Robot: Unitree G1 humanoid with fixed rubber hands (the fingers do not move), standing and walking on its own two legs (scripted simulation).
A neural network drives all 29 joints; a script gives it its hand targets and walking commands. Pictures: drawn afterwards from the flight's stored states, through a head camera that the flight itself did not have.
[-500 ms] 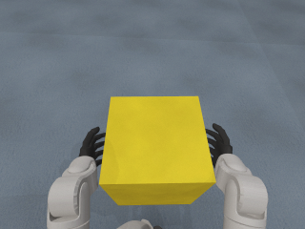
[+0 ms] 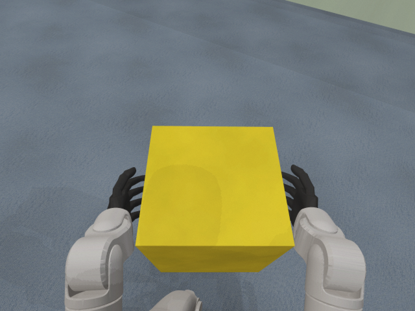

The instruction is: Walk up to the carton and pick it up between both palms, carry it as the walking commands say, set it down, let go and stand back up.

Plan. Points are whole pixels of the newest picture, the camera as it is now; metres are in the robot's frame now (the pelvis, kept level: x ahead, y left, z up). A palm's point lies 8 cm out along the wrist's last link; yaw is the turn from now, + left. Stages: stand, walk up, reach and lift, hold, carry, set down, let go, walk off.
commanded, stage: carry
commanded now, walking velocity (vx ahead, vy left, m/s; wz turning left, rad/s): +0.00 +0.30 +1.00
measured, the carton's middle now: (211, 207) +0.30 +0.00 +0.02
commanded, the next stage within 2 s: none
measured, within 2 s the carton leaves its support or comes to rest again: neither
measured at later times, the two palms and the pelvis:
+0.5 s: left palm out of the picture +0.15 +0.51 +0.09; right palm (65, 183) +0.30 +0.25 +0.10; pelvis -0.01 +0.26 +0.00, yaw +28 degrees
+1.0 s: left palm out of the picture -0.08 +0.74 +0.08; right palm out of the picture +0.17 +0.57 +0.09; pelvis -0.11 +0.45 +0.00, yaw +54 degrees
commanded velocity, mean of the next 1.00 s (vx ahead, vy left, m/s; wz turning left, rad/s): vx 0.00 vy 0.30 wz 1.00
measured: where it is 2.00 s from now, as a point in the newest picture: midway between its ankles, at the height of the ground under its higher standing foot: outside the picture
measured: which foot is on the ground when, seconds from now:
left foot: up 0.00-0.08, down 0.10-0.34, up 0.36-0.52, down 0.54-0.86, up 0.88-1.00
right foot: down 0.00-0.10, up 0.12-0.34, down 0.36-0.54, up 0.56-0.84, down 0.86-1.00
